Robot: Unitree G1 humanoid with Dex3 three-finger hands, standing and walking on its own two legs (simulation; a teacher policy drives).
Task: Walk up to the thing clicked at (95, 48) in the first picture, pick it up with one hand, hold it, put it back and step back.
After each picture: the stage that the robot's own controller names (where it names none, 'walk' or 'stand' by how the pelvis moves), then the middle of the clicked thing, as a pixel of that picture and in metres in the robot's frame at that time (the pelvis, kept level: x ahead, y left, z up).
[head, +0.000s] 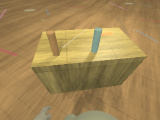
stand; (96, 41) +0.74 +0.00 +0.05
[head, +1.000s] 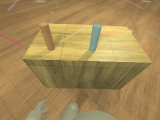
walk; (94, 39) +0.68 +0.04 +0.07
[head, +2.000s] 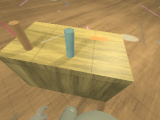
stand; (69, 44) +0.55 +0.22 +0.08
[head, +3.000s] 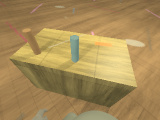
stand; (74, 50) +0.56 +0.19 +0.05
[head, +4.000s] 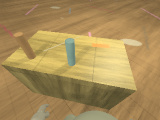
stand; (70, 53) +0.51 +0.21 +0.05
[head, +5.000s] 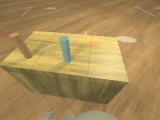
stand; (66, 51) +0.54 +0.26 +0.05
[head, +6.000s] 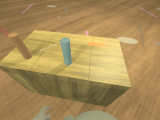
stand; (66, 53) +0.51 +0.24 +0.04
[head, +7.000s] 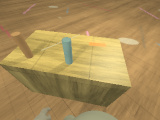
stand; (68, 52) +0.52 +0.24 +0.04
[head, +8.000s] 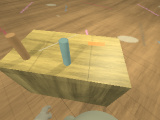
rise first; (65, 53) +0.50 +0.24 +0.04
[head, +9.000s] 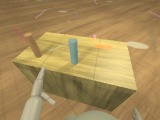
rise first; (73, 52) +0.54 +0.22 +0.05
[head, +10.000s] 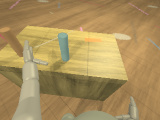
go down; (64, 48) +0.55 +0.20 +0.05
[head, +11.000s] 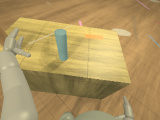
go down; (62, 47) +0.51 +0.20 +0.07
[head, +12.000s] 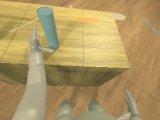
close in; (50, 32) +0.54 +0.22 +0.12
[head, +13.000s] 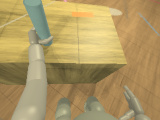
lift; (41, 27) +0.56 +0.23 +0.14
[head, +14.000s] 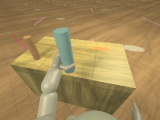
lift; (66, 53) +0.32 +0.17 +0.25
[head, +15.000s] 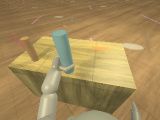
hold; (65, 54) +0.33 +0.17 +0.24
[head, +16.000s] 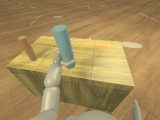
hold; (66, 50) +0.35 +0.17 +0.26
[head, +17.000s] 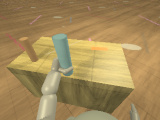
hold; (64, 57) +0.33 +0.18 +0.22
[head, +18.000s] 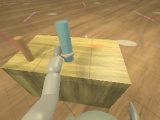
crouch; (65, 43) +0.43 +0.18 +0.24
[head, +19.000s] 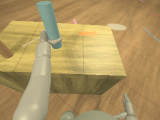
lower; (52, 28) +0.53 +0.22 +0.21
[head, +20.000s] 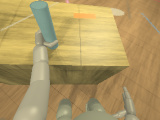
lower; (47, 30) +0.54 +0.22 +0.13
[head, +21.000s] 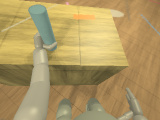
lower; (46, 32) +0.52 +0.22 +0.14
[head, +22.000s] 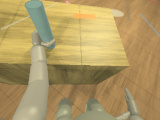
lower; (44, 29) +0.53 +0.24 +0.14
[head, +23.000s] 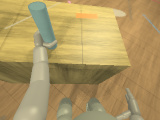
lower; (46, 30) +0.53 +0.23 +0.13
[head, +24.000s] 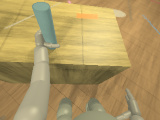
open; (48, 30) +0.53 +0.22 +0.13
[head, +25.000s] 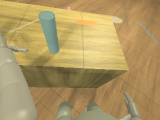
sink last; (51, 36) +0.51 +0.22 +0.12
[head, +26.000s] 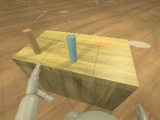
sink last; (72, 49) +0.54 +0.23 +0.09
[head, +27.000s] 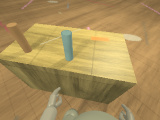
stand; (68, 47) +0.52 +0.22 +0.09
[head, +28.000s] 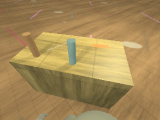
stand; (72, 52) +0.55 +0.21 +0.05
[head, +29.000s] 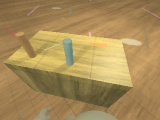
stand; (69, 53) +0.52 +0.22 +0.04
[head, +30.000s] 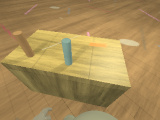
stand; (67, 53) +0.51 +0.23 +0.04
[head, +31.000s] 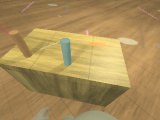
stand; (66, 53) +0.50 +0.23 +0.04
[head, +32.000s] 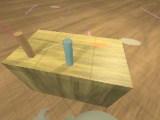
stand; (68, 53) +0.51 +0.22 +0.04
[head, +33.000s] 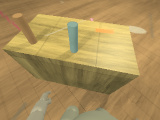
walk; (73, 39) +0.58 +0.19 +0.07
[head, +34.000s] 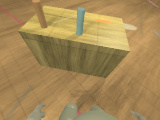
walk; (80, 22) +0.83 +0.23 +0.06
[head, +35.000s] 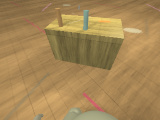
walk; (85, 20) +1.20 +0.22 +0.06
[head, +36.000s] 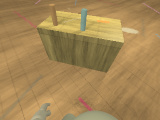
stand; (83, 20) +1.09 +0.19 +0.05
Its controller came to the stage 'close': yes
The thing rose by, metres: 0.21
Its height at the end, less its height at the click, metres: +0.00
